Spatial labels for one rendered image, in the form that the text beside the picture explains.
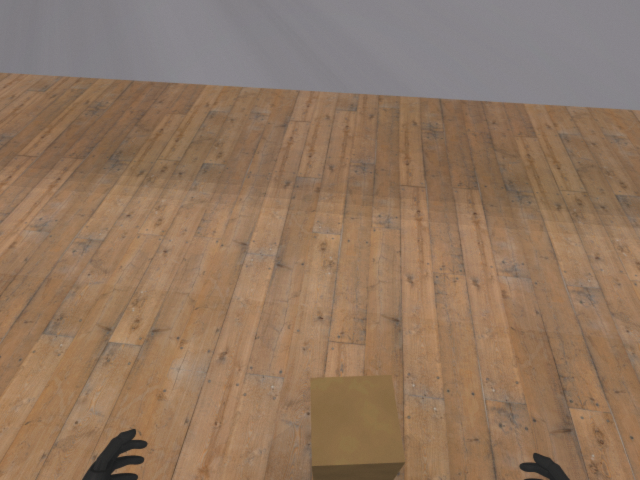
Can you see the left robot hand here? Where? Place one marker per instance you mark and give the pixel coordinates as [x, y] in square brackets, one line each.
[108, 460]

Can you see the right robot hand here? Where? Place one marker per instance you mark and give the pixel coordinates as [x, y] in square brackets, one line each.
[545, 467]

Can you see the carton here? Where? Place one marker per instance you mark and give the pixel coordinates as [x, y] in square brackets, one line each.
[355, 431]

